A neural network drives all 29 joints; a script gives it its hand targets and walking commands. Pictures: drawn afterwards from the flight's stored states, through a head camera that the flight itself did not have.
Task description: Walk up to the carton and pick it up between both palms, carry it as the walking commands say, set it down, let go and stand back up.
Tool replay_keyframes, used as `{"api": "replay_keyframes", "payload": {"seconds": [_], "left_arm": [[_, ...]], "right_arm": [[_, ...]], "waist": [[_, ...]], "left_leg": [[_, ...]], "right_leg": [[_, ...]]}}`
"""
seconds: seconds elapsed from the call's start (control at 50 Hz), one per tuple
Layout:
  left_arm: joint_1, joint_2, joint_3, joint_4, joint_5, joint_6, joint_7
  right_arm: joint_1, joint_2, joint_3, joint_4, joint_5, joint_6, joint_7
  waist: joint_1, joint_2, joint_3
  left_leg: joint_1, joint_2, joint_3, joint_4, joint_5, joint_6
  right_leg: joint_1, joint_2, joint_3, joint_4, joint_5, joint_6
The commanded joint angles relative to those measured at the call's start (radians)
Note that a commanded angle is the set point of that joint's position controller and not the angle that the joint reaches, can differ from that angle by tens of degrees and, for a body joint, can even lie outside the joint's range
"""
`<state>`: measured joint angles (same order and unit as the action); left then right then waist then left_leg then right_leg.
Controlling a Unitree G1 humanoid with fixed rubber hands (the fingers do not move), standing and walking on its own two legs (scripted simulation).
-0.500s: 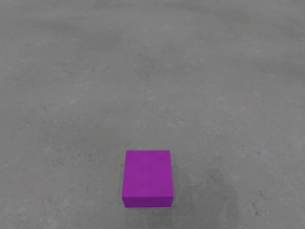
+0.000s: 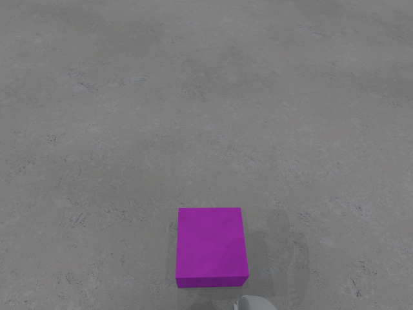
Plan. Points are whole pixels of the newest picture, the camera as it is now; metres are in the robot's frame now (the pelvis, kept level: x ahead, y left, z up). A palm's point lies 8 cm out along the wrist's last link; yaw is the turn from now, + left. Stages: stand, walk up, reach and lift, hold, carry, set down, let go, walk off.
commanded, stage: walk up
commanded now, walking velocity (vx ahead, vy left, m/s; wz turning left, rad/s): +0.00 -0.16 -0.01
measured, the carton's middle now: (209, 246) +0.46 -0.04 -0.68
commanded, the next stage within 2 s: none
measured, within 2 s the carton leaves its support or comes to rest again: neither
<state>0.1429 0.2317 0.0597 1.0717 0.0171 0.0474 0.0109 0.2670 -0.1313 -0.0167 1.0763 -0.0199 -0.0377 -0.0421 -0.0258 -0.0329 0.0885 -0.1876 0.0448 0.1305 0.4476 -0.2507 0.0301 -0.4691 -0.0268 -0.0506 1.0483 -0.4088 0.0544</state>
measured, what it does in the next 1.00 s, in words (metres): steps on the spot: right foot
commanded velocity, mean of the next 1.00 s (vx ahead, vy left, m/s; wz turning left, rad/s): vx -0.05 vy -0.02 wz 0.00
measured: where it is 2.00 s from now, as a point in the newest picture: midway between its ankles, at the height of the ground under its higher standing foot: outside the picture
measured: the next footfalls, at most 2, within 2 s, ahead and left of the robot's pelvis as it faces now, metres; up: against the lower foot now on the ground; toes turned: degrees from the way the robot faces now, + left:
right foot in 0.20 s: +0.07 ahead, -0.20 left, +0.00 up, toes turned +4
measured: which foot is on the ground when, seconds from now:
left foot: down 0.00-1.00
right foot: up 0.00-0.18, down 0.20-1.00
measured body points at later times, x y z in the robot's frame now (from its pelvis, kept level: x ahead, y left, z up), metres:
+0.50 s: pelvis +0.04 -0.06 -0.01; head +0.06 -0.05 +0.44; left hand +0.10 +0.17 -0.17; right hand +0.03 -0.30 -0.16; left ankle +0.03 +0.06 -0.74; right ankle +0.06 -0.17 -0.74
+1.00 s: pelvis +0.00 -0.09 -0.01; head +0.04 -0.08 +0.44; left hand +0.03 +0.13 -0.18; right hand +0.04 -0.34 -0.16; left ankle +0.01 +0.02 -0.74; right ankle +0.03 -0.19 -0.74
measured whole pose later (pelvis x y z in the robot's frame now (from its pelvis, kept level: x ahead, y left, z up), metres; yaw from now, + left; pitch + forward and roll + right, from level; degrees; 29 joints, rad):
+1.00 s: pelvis +0.00 -0.09 -0.01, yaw +2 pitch -1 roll +0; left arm 0.19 0.17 0.03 1.10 0.00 0.02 0.04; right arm 0.21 -0.18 -0.04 1.07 0.00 0.03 -0.04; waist 0.00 -0.02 0.08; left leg -0.27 0.03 0.06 0.57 -0.29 0.00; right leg -0.29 0.00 -0.07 0.57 -0.27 -0.03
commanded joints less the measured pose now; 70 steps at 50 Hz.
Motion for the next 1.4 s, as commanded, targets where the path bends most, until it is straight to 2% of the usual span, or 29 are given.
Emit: {"api": "replay_keyframes", "payload": {"seconds": [0.0,0.06,0.14,0.18,0.22,0.28,0.34,0.4,0.42,0.46,0.48,0.54,0.56,0.58,0.6,0.64,0.66,0.68,0.72,0.8,0.82,0.84,0.86,0.9,0.94,0.98,1.04,1.1,1.38], "left_arm": [[-0.026,0.032,0.005,-0.075,0.002,0.015,-0.015],[-0.077,0.01,-0.009,-0.089,-0.005,0.012,-0.022],[0.028,0.018,-0.015,-0.039,-0.023,-0.025,0.0],[0.08,0.139,0.016,-0.015,-0.005,-0.056,0.012],[0.04,0.141,-0.001,-0.013,-0.001,-0.057,0.02],[-0.05,0.083,-0.007,-0.038,0.003,-0.046,0.031],[-0.047,0.077,-0.003,-0.027,-0.004,-0.045,0.033],[-0.028,0.081,-0.011,-0.014,-0.011,-0.036,0.031],[-0.03,0.107,0.008,-0.029,-0.025,-0.029,0.032],[0.015,0.076,0.015,-0.035,-0.034,-0.013,0.036],[0.017,0.041,-0.003,-0.048,-0.027,-0.007,0.034],[0.008,0.025,-0.013,-0.055,-0.016,0.006,0.023],[0.034,-0.001,-0.03,-0.036,-0.003,0.003,0.02],[0.043,0.001,-0.03,-0.039,-0.002,-0.006,0.016],[0.069,0.001,-0.03,-0.018,-0.003,-0.018,0.015],[0.142,0.03,-0.019,0.02,0.001,-0.04,0.025],[0.149,0.098,-0.014,0.027,0.008,-0.05,0.027],[0.105,0.097,-0.026,0.018,0.003,-0.049,0.023],[0.052,0.083,-0.028,0.013,0.015,-0.057,0.026],[0.056,0.101,-0.019,-0.003,0.004,-0.058,0.036],[0.044,0.15,0.003,0.003,-0.008,-0.047,0.04],[0.101,0.113,0.007,0.015,-0.012,-0.052,0.037],[0.099,0.121,0.014,0.008,-0.014,-0.046,0.04],[0.113,0.073,0.007,-0.005,-0.019,-0.038,0.034],[0.102,0.023,-0.011,-0.015,-0.015,-0.026,0.034],[0.131,-0.011,-0.031,0.009,0.001,-0.024,0.024],[0.159,0.017,-0.028,0.03,0.011,-0.034,0.017],[0.111,0.055,-0.024,0.03,0.003,-0.043,0.019],[0.144,0.012,-0.029,0.045,-0.003,-0.058,0.019]], "right_arm": [[0.136,-0.21,-0.046,0.017,0.001,0.008,-0.022],[0.145,-0.202,-0.045,0.026,-0.005,0.013,-0.017],[0.072,-0.168,-0.025,0.021,-0.007,0.034,0.018],[0.121,-0.109,-0.007,0.008,0.001,0.029,0.026],[0.135,-0.104,-0.012,0.015,0.021,0.056,0.013],[0.126,-0.112,-0.02,0.033,0.009,0.075,0.019],[0.143,-0.089,-0.01,0.049,0.01,0.068,0.011],[0.151,-0.128,-0.028,0.056,0.014,0.045,-0.002],[0.091,-0.221,-0.055,0.034,0.024,0.038,-0.008],[0.124,-0.278,-0.087,0.007,0.02,0.033,-0.013],[0.112,-0.246,-0.076,0.01,0.014,0.034,-0.017],[0.0,-0.2,-0.045,-0.061,-0.001,0.056,-0.01],[-0.012,-0.16,-0.035,-0.061,-0.013,0.057,-0.002],[-0.046,-0.171,-0.039,-0.064,-0.012,0.065,0.002],[-0.061,-0.198,-0.043,-0.053,-0.007,0.077,0.007],[0.004,-0.143,-0.026,-0.028,0.001,0.069,0.011],[0.039,-0.099,-0.018,-0.036,0.009,0.063,0.014],[0.045,-0.101,-0.023,-0.021,0.021,0.076,0.01],[0.02,-0.126,-0.03,-0.001,0.02,0.089,0.009],[0.031,-0.138,-0.038,0.014,0.021,0.064,0.005],[-0.004,-0.173,-0.05,-0.017,0.038,0.061,-0.01],[0.035,-0.168,-0.048,-0.012,0.039,0.053,-0.013],[0.066,-0.152,-0.05,-0.008,0.043,0.049,-0.018],[0.052,-0.18,-0.051,-0.012,0.03,0.051,-0.01],[-0.007,-0.185,-0.047,-0.042,0.016,0.057,-0.004],[-0.057,-0.156,-0.035,-0.055,0.005,0.065,0.003],[-0.068,-0.123,-0.031,-0.056,0.01,0.068,0.008],[-0.001,-0.094,-0.023,-0.011,0.011,0.058,0.012],[0.05,-0.094,-0.02,0.046,0.015,0.028,0.002]], "waist": [[-0.02,0.217,-0.101],[-0.031,0.246,-0.08],[0.038,0.239,-0.114],[0.036,-0.134,-0.164],[0.025,-0.246,-0.129],[-0.02,-0.164,-0.052],[-0.032,-0.134,-0.057],[-0.03,-0.04,-0.071],[-0.006,0.094,-0.007],[-0.03,0.199,-0.065],[-0.031,0.312,-0.082],[-0.012,0.285,-0.118],[-0.005,0.239,-0.171],[0.012,0.233,-0.124],[0.029,0.236,-0.099],[0.038,0.072,-0.098],[0.007,-0.161,-0.072],[0.016,-0.201,-0.034],[0.007,-0.185,0.027],[-0.004,-0.145,-0.008],[0.001,-0.159,0.066],[-0.002,-0.092,-0.053],[-0.004,-0.11,-0.106],[0.013,0.041,-0.206],[0.016,0.205,-0.166],[0.04,0.224,-0.132],[0.054,0.07,-0.023],[0.019,-0.048,-0.014],[0.031,0.019,-0.027]], "left_leg": [[0.123,0.335,-0.204,-0.106,0.78,0.154],[0.12,0.296,-0.177,-0.093,0.708,0.134],[-0.034,0.129,-0.067,0.001,0.434,0.024],[-0.189,0.033,-0.034,0.155,-0.024,-0.057],[-0.158,0.023,-0.084,0.305,-0.32,-0.063],[-0.118,0.006,-0.088,0.299,-0.271,-0.051],[-0.072,0.018,-0.085,0.164,-0.163,-0.039],[0.018,0.072,-0.125,-0.063,0.12,-0.047],[-0.01,0.164,-0.193,-0.006,0.495,-0.032],[-0.01,0.336,-0.328,-0.012,0.915,0.119],[0.012,0.376,-0.342,-0.029,1.003,0.182],[-0.075,0.295,-0.237,-0.066,0.643,0.159],[-0.076,0.214,-0.175,-0.121,0.215,0.116],[-0.108,0.163,-0.166,-0.119,0.044,0.067],[-0.101,0.135,-0.156,-0.072,0.078,0.049],[-0.138,0.091,-0.128,0.041,0.102,0.012],[-0.221,0.016,-0.083,0.149,-0.071,-0.029],[-0.171,0.008,-0.096,0.194,-0.246,-0.031],[-0.097,-0.011,-0.093,0.244,-0.238,-0.037],[-0.075,0.008,-0.097,0.123,-0.077,-0.037],[-0.118,0.028,-0.117,0.12,-0.074,-0.058],[-0.082,0.034,-0.107,0.103,-0.02,-0.056],[-0.048,0.05,-0.093,0.096,0.11,-0.056],[0.013,0.136,-0.172,0.054,0.418,-0.01],[-0.075,0.189,-0.263,-0.082,0.259,0.056],[-0.177,0.177,-0.277,-0.159,-0.052,0.068],[-0.188,0.077,-0.195,-0.113,-0.171,-0.005],[-0.078,0.018,-0.126,-0.032,-0.027,-0.018],[-0.074,0.061,-0.171,-0.124,0.019,-0.007]], "right_leg": [[-0.078,-0.052,0.055,-0.062,0.049,0.006],[-0.024,-0.042,0.035,-0.233,0.052,-0.003],[0.335,0.02,-0.044,-0.66,0.255,-0.028],[0.491,-0.238,0.186,-0.699,0.604,-0.069],[0.381,-0.33,0.269,-0.771,0.603,-0.195],[0.259,-0.241,0.209,-0.828,0.268,-0.19],[0.247,-0.221,0.174,-0.784,0.304,-0.181],[0.212,-0.17,0.115,-0.666,0.358,-0.112],[0.178,-0.107,0.045,-0.526,0.583,-0.083],[0.138,0.011,-0.055,-0.204,0.302,-0.025],[0.082,0.025,-0.015,-0.064,-0.103,-0.022],[0.118,0.006,0.039,-0.06,-0.116,-0.042],[0.189,0.003,0.03,-0.186,-0.049,-0.05],[0.222,0.013,0.011,-0.366,0.015,-0.043],[0.282,0.027,-0.024,-0.537,0.088,-0.034],[0.403,-0.069,0.075,-0.732,0.251,-0.042],[0.385,-0.235,0.306,-0.804,0.369,-0.075],[0.28,-0.27,0.309,-0.827,0.349,-0.145],[0.144,-0.241,0.323,-0.875,0.193,-0.183],[0.219,-0.197,0.211,-0.785,0.394,-0.153],[0.242,-0.233,0.217,-0.671,0.944,-0.17],[0.318,-0.247,0.205,-0.611,1.113,-0.172],[0.335,-0.228,0.165,-0.572,1.104,-0.168],[0.285,-0.122,0.074,-0.512,0.635,-0.112],[0.251,-0.031,0.025,-0.445,0.221,-0.075],[0.265,-0.001,0.005,-0.468,0.071,-0.07],[0.225,-0.103,0.167,-0.716,0.02,-0.092],[0.16,-0.159,0.241,-0.835,-0.043,-0.101],[0.248,-0.107,0.138,-0.765,0.101,-0.084]]}}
